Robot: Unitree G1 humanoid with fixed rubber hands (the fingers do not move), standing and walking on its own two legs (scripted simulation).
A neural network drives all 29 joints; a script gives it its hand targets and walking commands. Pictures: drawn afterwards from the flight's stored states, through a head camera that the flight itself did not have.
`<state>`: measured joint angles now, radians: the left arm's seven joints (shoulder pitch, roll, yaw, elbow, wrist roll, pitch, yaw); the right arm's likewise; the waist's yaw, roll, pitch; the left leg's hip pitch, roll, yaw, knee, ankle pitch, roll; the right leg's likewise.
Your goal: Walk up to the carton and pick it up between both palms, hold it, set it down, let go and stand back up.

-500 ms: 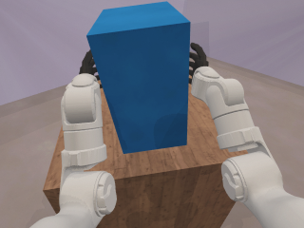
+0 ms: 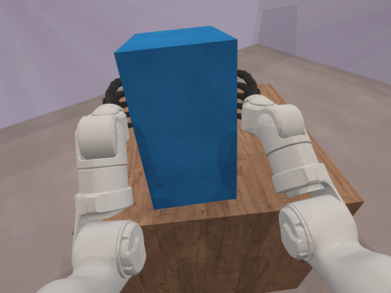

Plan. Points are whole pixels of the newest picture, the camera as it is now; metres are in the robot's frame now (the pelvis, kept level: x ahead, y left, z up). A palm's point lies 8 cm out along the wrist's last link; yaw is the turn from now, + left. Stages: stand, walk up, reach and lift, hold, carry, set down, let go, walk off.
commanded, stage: hold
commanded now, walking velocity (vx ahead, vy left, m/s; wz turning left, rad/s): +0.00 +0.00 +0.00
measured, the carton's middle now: (184, 112) +0.41 +0.04 +0.22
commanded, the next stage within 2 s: none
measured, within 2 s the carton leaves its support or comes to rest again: neither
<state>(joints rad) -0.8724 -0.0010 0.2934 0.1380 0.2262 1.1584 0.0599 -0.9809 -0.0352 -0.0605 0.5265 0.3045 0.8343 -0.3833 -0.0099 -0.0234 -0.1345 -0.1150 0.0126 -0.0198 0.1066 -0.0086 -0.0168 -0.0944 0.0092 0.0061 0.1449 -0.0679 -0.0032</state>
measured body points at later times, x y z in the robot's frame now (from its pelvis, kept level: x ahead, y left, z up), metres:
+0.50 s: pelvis +0.01 +0.01 +0.00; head -0.03 +0.03 +0.45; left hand +0.39 +0.14 +0.25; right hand +0.39 -0.12 +0.24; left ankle +0.03 +0.13 -0.76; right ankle +0.00 -0.11 -0.76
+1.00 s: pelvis -0.01 +0.00 +0.00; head -0.06 +0.02 +0.45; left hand +0.37 +0.14 +0.26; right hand +0.38 -0.11 +0.25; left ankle +0.03 +0.13 -0.76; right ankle +0.00 -0.11 -0.76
